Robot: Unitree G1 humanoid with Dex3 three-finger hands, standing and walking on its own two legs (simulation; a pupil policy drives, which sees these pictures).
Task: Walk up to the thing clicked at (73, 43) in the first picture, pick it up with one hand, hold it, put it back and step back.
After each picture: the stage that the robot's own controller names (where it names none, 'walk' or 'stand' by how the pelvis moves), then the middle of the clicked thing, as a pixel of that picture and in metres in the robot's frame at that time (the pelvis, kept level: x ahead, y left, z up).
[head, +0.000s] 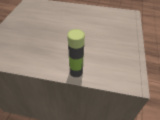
stand; (76, 55) +0.54 +0.03 -0.04
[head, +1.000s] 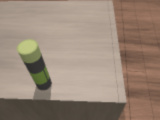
rise first; (37, 68) +0.43 +0.20 -0.02
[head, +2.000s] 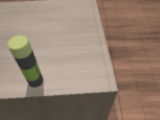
stand; (28, 64) +0.45 +0.22 -0.01
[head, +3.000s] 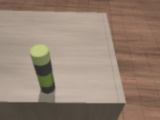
stand; (44, 71) +0.46 +0.17 -0.04
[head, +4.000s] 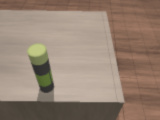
stand; (42, 70) +0.46 +0.18 -0.04
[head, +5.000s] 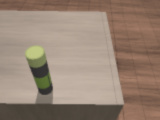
stand; (41, 73) +0.45 +0.18 -0.04
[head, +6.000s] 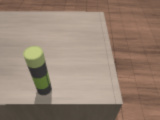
stand; (39, 73) +0.45 +0.19 -0.04
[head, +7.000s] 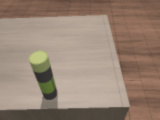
rise first; (45, 77) +0.43 +0.18 -0.04
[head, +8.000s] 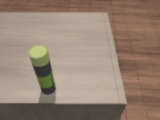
go down; (44, 72) +0.45 +0.18 -0.04
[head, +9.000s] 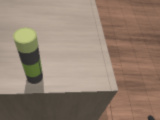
go down; (30, 59) +0.46 +0.17 +0.00
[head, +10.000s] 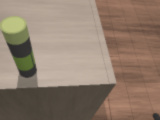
go down; (22, 51) +0.47 +0.18 +0.02
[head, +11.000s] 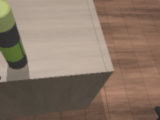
close in; (8, 40) +0.47 +0.19 +0.05
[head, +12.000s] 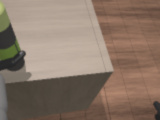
close; (4, 42) +0.47 +0.19 +0.06
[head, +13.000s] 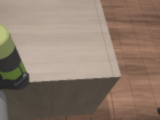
lift; (9, 63) +0.39 +0.20 +0.05
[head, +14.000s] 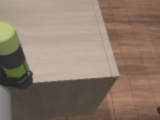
lift; (13, 61) +0.41 +0.18 +0.05
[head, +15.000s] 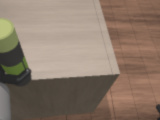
lift; (12, 58) +0.41 +0.19 +0.06
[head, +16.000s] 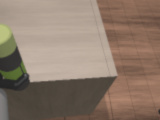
lift; (10, 63) +0.40 +0.19 +0.05
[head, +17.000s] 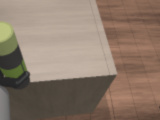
lift; (11, 61) +0.40 +0.19 +0.05
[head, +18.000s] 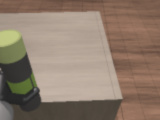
hold; (20, 76) +0.31 +0.18 +0.15
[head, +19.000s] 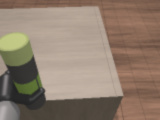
crouch; (26, 76) +0.32 +0.16 +0.12
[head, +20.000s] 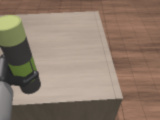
crouch; (20, 60) +0.36 +0.18 +0.15
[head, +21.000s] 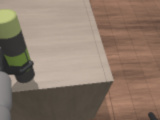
lower; (16, 51) +0.44 +0.18 +0.08
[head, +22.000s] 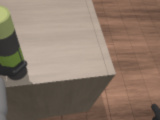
lower; (8, 49) +0.44 +0.18 +0.06
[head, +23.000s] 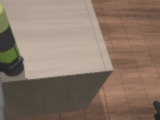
lower; (3, 45) +0.45 +0.19 +0.06
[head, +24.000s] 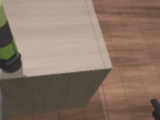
lower; (1, 41) +0.46 +0.19 +0.06
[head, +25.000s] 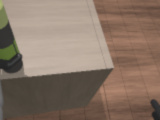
rest; (2, 42) +0.46 +0.19 +0.07
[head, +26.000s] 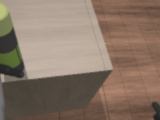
withdraw; (5, 46) +0.45 +0.18 +0.06
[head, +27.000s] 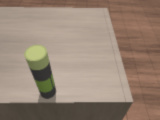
sink last; (43, 75) +0.41 +0.17 +0.01
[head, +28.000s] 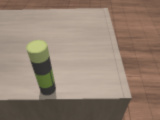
stand; (43, 70) +0.43 +0.17 +0.02
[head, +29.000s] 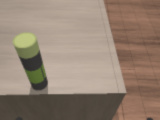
stand; (33, 65) +0.43 +0.19 +0.03
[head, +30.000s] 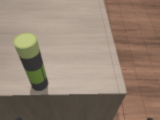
stand; (33, 65) +0.43 +0.19 +0.03
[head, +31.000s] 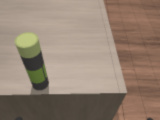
stand; (34, 65) +0.43 +0.18 +0.03
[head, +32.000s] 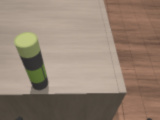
stand; (34, 65) +0.43 +0.19 +0.03
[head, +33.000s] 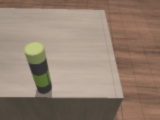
stand; (40, 70) +0.44 +0.18 -0.02
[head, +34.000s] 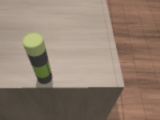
walk; (39, 61) +0.46 +0.17 -0.03
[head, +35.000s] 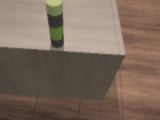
walk; (56, 25) +0.66 +0.14 -0.02
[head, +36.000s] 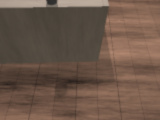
walk; out of the picture +0.98 +0.22 -0.01
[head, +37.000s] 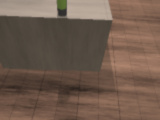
stand; out of the picture +1.05 +0.15 -0.03
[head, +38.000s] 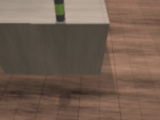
stand; (59, 3) +1.06 +0.15 -0.04
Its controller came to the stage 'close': yes
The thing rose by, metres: 0.21
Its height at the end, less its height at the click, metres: +0.00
